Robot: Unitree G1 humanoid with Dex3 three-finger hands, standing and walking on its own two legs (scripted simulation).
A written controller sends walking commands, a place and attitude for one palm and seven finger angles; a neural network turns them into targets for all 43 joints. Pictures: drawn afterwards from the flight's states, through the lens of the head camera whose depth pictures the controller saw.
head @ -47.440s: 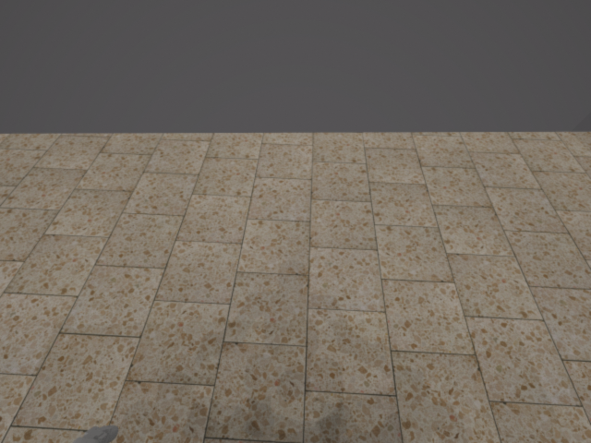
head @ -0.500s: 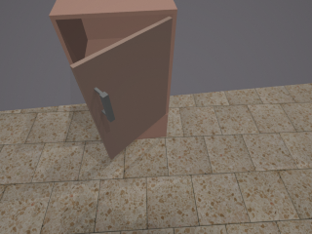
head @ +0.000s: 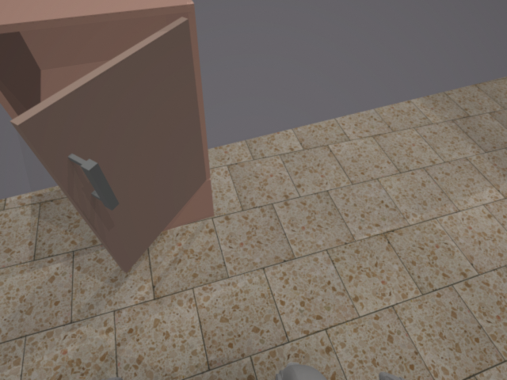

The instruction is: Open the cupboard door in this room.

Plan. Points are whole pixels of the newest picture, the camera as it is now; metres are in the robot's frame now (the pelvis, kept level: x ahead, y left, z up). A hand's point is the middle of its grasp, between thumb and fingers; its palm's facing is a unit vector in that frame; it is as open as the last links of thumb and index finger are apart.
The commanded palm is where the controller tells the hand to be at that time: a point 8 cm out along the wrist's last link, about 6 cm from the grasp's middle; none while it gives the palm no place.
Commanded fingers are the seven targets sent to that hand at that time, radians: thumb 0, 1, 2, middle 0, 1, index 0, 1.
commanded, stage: walk to a spot facing it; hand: left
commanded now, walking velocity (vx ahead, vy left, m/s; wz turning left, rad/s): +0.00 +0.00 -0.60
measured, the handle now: (94, 182) +0.45 +0.36 -0.03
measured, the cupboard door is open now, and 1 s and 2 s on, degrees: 39 39 39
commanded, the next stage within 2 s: none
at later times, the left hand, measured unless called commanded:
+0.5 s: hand out of the picture +0.13 +0.15 -0.17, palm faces -0.27 -0.94 -0.22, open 7.4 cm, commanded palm none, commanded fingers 0.00 0.90 0.90 -0.20 -0.30 -0.20 -0.30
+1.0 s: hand (217, 367) +0.16 +0.07 -0.16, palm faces -0.54 -0.81 -0.23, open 7.4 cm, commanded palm none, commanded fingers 0.00 0.90 0.90 -0.20 -0.30 -0.20 -0.30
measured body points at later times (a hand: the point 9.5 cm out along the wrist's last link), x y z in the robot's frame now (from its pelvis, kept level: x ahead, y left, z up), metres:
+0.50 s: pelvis -0.01 -0.02 -0.01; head +0.04 -0.02 +0.44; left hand +0.14 +0.20 -0.16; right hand -0.01 -0.30 -0.14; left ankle +0.05 +0.09 -0.74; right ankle +0.01 -0.14 -0.73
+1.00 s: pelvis -0.01 -0.06 +0.00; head +0.02 -0.07 +0.45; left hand +0.19 +0.12 -0.14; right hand -0.10 -0.32 -0.13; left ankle +0.07 +0.04 -0.69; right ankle -0.06 -0.16 -0.73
